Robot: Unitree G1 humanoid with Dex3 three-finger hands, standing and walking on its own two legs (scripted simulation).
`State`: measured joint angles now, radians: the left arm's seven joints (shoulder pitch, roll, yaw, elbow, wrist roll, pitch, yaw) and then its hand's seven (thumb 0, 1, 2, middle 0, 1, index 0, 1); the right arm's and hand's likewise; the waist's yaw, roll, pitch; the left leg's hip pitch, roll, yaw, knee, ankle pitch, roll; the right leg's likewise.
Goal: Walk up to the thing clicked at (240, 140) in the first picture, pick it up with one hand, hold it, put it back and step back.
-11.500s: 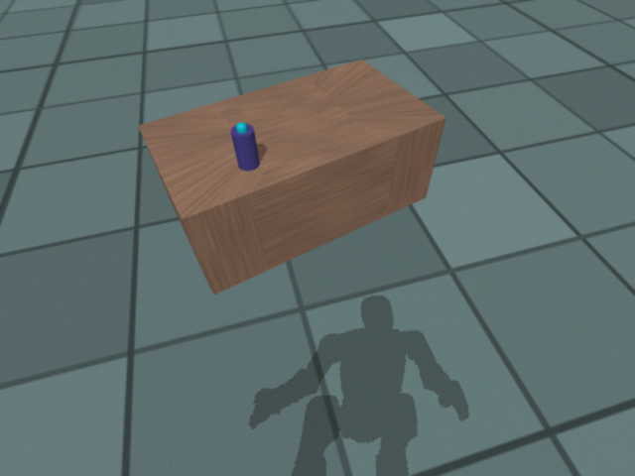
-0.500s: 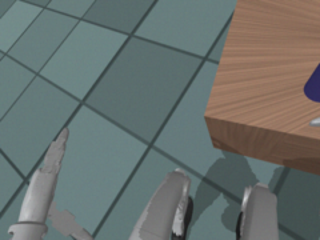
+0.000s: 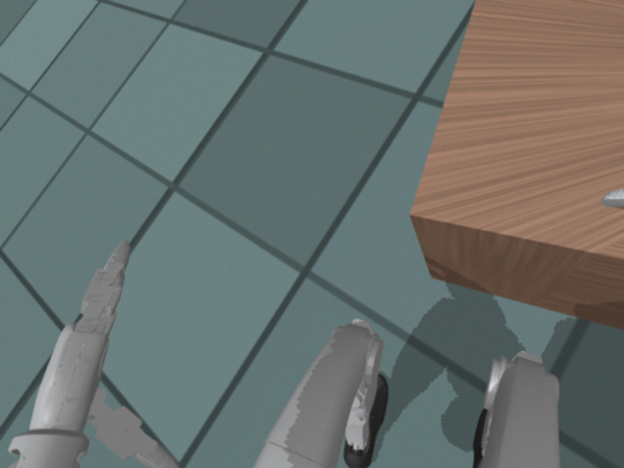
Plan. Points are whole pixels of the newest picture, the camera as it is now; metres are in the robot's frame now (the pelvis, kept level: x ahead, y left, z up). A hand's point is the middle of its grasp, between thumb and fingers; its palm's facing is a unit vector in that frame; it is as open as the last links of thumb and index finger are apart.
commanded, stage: close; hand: right
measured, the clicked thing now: out of the picture +0.54 -0.27 -0.04
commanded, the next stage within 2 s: settle in 0.54 s
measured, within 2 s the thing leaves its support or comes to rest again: leaves its support in 0.84 s
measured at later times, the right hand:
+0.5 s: hand out of the picture +0.52 -0.25 -0.05, palm faces +0.31 +0.95 +0.00, open 10.1 cm
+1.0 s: hand out of the picture +0.50 -0.25 -0.02, palm faces +0.30 +0.95 -0.01, open 10.4 cm
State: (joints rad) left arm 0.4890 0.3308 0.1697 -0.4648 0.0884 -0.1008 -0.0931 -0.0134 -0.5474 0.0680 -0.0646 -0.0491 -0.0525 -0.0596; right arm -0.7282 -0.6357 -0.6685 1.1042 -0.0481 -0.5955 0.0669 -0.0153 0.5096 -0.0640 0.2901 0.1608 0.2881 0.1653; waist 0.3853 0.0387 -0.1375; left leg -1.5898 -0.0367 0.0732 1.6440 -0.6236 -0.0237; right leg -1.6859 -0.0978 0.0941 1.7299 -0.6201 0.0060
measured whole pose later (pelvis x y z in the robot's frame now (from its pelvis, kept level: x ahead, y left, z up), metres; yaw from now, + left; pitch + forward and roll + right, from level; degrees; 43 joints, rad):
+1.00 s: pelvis +0.00 +0.01 +0.02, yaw -1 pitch +31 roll +7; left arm 0.50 0.33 0.16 -0.43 0.07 -0.09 -0.08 -0.01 -0.55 0.08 -0.07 -0.05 -0.05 -0.06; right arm -0.67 -0.58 -0.64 1.01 -0.03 -0.53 0.06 -0.02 0.47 -0.94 0.75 1.04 0.78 1.07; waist 0.35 0.04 -0.15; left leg -1.53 -0.04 0.08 1.59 -0.61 -0.01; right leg -1.62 -0.10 0.10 1.67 -0.60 0.02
